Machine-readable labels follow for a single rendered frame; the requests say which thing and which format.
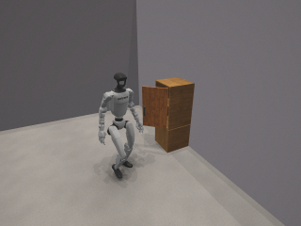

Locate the right robot upper arm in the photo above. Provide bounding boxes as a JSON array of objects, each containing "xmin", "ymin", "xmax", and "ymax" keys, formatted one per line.
[{"xmin": 100, "ymin": 91, "xmax": 114, "ymax": 113}]

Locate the left robot hand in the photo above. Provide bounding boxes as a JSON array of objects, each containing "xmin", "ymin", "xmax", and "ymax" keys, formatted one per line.
[{"xmin": 135, "ymin": 120, "xmax": 144, "ymax": 134}]

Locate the left robot foot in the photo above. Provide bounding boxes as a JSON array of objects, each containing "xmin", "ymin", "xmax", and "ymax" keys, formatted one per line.
[{"xmin": 122, "ymin": 160, "xmax": 133, "ymax": 168}]

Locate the left robot forearm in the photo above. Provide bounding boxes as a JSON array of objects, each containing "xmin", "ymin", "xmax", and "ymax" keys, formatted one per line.
[{"xmin": 130, "ymin": 106, "xmax": 140, "ymax": 121}]

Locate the robot right thigh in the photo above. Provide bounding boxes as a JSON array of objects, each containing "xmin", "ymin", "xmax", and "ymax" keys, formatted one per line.
[{"xmin": 107, "ymin": 123, "xmax": 127, "ymax": 161}]

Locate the cupboard door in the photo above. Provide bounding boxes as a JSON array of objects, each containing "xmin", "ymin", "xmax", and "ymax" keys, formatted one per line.
[{"xmin": 142, "ymin": 86, "xmax": 168, "ymax": 128}]

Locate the left robot upper arm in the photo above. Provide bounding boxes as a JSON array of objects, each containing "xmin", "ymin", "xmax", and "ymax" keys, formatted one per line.
[{"xmin": 127, "ymin": 89, "xmax": 135, "ymax": 108}]

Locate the right robot hand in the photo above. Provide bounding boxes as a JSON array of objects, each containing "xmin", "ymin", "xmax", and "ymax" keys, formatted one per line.
[{"xmin": 98, "ymin": 130, "xmax": 106, "ymax": 145}]

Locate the right robot forearm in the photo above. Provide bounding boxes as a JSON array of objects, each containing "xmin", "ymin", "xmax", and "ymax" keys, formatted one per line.
[{"xmin": 99, "ymin": 107, "xmax": 105, "ymax": 130}]

